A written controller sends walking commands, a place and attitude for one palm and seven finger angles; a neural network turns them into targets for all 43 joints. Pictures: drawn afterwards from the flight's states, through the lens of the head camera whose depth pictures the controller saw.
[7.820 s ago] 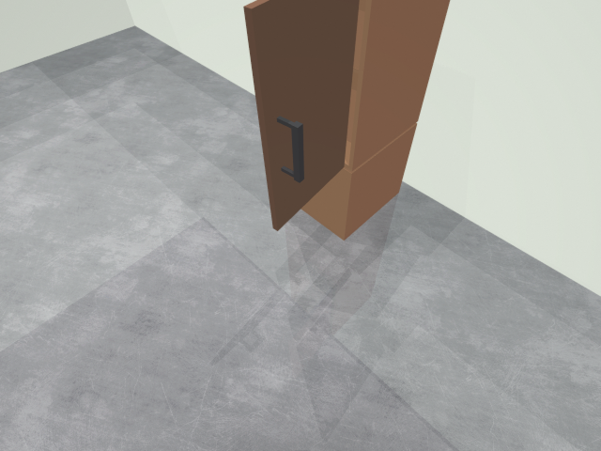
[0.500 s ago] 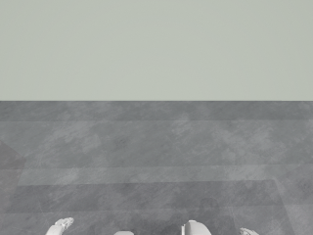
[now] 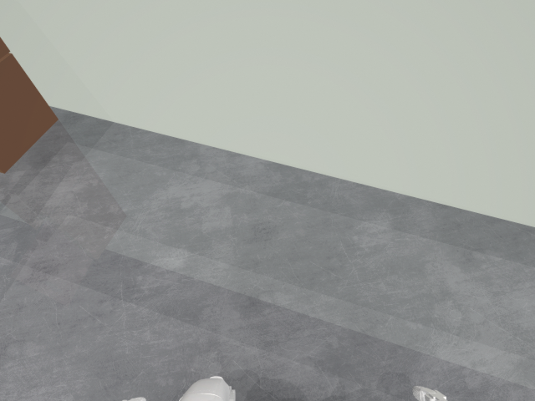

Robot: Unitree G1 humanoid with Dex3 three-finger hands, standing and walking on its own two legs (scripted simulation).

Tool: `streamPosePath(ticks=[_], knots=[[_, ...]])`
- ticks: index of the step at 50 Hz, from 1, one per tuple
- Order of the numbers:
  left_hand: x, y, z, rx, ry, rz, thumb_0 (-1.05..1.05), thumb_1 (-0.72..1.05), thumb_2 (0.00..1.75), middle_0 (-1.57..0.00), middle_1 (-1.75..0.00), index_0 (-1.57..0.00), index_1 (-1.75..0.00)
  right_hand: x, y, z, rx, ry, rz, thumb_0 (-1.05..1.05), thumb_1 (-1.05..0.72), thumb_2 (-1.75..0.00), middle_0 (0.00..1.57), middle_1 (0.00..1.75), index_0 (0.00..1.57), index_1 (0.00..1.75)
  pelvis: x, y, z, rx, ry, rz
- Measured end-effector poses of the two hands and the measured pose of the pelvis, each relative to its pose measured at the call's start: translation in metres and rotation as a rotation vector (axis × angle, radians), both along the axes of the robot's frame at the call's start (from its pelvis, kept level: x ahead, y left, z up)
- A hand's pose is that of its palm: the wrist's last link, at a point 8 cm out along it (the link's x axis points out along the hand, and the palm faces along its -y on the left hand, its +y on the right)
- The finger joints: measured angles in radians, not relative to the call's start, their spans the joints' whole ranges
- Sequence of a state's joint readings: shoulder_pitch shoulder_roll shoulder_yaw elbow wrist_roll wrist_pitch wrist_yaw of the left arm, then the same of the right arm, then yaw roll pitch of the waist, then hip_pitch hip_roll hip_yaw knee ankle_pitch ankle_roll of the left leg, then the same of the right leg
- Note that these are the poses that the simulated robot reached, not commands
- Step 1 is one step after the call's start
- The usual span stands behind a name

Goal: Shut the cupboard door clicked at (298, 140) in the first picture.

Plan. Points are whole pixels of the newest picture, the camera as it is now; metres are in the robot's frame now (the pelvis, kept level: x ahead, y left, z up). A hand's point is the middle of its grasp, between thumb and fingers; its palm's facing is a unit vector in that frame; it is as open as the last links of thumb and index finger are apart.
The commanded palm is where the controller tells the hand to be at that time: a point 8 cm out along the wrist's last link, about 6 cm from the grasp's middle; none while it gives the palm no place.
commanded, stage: walk to a spot facing it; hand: left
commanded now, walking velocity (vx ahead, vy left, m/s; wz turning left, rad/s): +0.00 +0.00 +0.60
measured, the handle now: out of the picture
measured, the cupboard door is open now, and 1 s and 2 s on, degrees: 97 97 97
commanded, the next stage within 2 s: none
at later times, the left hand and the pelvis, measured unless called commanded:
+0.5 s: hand (148, 362) +0.18 +0.22 -0.15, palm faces +0.19 -0.95 -0.27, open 7.4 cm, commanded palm none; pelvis +0.09 -0.02 -0.01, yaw +15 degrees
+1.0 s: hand out of the picture +0.09 +0.15 -0.18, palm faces +0.59 -0.79 -0.19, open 7.3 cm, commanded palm none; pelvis +0.28 +0.07 -0.03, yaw +34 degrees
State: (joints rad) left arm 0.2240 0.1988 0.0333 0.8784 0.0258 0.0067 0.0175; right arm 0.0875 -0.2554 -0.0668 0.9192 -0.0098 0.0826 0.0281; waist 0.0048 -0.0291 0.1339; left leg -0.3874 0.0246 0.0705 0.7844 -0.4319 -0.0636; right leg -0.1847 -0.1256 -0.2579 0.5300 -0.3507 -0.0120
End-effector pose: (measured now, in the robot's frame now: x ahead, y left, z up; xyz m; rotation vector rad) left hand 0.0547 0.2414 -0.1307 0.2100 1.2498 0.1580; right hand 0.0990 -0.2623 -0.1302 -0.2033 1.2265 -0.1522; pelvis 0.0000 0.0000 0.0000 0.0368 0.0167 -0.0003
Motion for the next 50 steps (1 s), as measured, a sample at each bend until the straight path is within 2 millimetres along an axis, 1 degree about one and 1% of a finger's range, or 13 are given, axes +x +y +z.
streamPosePath(ticks=[5, 9, 15, 20, 23, 26, 29, 32, 37, 41, 45, 48, 50], knots=[[-0.029, 0.033, -0.026, -0.006, 0.059, 0.094, 0.01, 0.91, 0.89, -0.2, -0.3, -0.21, -0.3, 0.054, 0.024, 0.005, -0.041, -0.121, 0.11, 0.0, -0.91, -0.9, 0.2, 0.29, 0.2, 0.3, 0.006, 0.015, -0.017, -0.016, 0.005, 0.062], [-0.024, 0.049, -0.024, 0.001, 0.062, 0.133, 0.01, 0.91, 0.89, -0.2, -0.3, -0.2, -0.3, 0.063, 0.036, 0.015, -0.06, -0.135, 0.16, 0.0, -0.91, -0.9, 0.2, 0.29, 0.2, 0.3, 0.011, 0.019, -0.011, -0.03, 0.003, 0.098], [0.014, 0.053, -0.001, -0.002, -0.046, 0.148, 0.01, 0.91, 0.89, -0.2, -0.3, -0.2, -0.3, 0.051, 0.037, 0.016, -0.046, -0.049, 0.178, 0.0, -0.91, -0.9, 0.2, 0.29, 0.21, 0.3, 0.03, 0.017, 0.001, -0.052, 0.009, 0.154], [0.057, 0.043, 0.011, 0.011, -0.111, 0.144, 0.01, 0.91, 0.89, -0.2, -0.3, -0.2, -0.3, 0.043, 0.024, 0.006, -0.019, 0.046, 0.169, 0.0, -0.91, -0.9, 0.2, 0.29, 0.21, 0.3, 0.056, 0.004, 0.003, -0.045, 0.02, 0.201], [0.087, 0.031, 0.015, 0.026, -0.145, 0.137, 0.01, 0.91, 0.89, -0.2, -0.3, -0.2, -0.3, 0.046, 0.009, -0.006, -0.005, 0.105, 0.159, 0.0, -0.9, -0.9, 0.2, 0.3, 0.21, 0.3, 0.076, -0.009, -0.002, -0.034, 0.026, 0.229], [0.109, 0.018, 0.015, 0.049, -0.194, 0.155, 0.01, 0.91, 0.89, -0.2, -0.3, -0.2, -0.3, 0.061, -0.007, -0.024, 0.001, 0.157, 0.168, 0.0, -0.9, -0.9, 0.2, 0.3, 0.21, 0.3, 0.098, -0.021, -0.012, -0.035, 0.023, 0.274], [0.108, 0.004, 0.02, 0.051, -0.196, 0.22, 0.01, 0.91, 0.89, -0.2, -0.3, -0.2, -0.3, 0.097, -0.011, -0.023, 0.0, 0.183, 0.227, 0.01, -0.91, -0.9, 0.2, 0.29, 0.2, 0.3, 0.119, -0.026, -0.006, -0.029, 0.014, 0.335], [0.094, -0.01, 0.021, 0.034, -0.141, 0.305, 0.01, 0.91, 0.89, -0.2, -0.3, -0.21, -0.3, 0.148, -0.006, -0.014, 0.006, 0.153, 0.29, 0.01, -0.91, -0.9, 0.2, 0.29, 0.2, 0.3, 0.143, -0.027, 0.003, -0.015, 0.018, 0.385], [0.058, -0.03, 0.015, 0.006, 0.001, 0.451, 0.0, 0.93, 0.89, -0.2, -0.3, -0.21, -0.3, 0.248, 0.028, -0.003, 0.016, 0.061, 0.416, 0.01, -0.91, -0.9, 0.2, 0.29, 0.2, 0.3, 0.181, -0.021, 0.009, -0.003, 0.027, 0.461], [0.026, -0.046, 0.009, -0.032, 0.138, 0.555, 0.0, 0.93, 0.89, -0.2, -0.3, -0.21, -0.3, 0.328, 0.078, -0.001, 0.033, -0.018, 0.535, 0.0, -0.91, -0.9, 0.2, 0.29, 0.2, 0.3, 0.211, -0.006, 0.005, -0.009, 0.026, 0.511], [0.005, -0.059, 0.002, -0.093, 0.273, 0.648, 0.01, 0.92, 0.89, -0.2, -0.3, -0.2, -0.3, 0.401, 0.147, -0.001, 0.061, -0.108, 0.658, 0.0, -0.91, -0.9, 0.19, 0.29, 0.2, 0.3, 0.242, 0.019, -0.005, -0.013, 0.026, 0.549], [0.003, -0.059, -0.007, -0.148, 0.352, 0.699, 0.01, 0.92, 0.89, -0.2, -0.3, -0.2, -0.3, 0.443, 0.201, -0.003, 0.08, -0.183, 0.723, 0.0, -0.91, -0.9, 0.19, 0.29, 0.2, 0.3, 0.268, 0.047, -0.016, -0.017, 0.019, 0.575], [0.012, -0.047, -0.017, -0.181, 0.375, 0.718, 0.01, 0.91, 0.89, -0.2, -0.3, -0.2, -0.3, 0.461, 0.226, -0.006, 0.082, -0.233, 0.737, 0.0, -0.91, -0.9, 0.2, 0.29, 0.2, 0.3, 0.283, 0.067, -0.025, -0.043, 0.013, 0.592]])
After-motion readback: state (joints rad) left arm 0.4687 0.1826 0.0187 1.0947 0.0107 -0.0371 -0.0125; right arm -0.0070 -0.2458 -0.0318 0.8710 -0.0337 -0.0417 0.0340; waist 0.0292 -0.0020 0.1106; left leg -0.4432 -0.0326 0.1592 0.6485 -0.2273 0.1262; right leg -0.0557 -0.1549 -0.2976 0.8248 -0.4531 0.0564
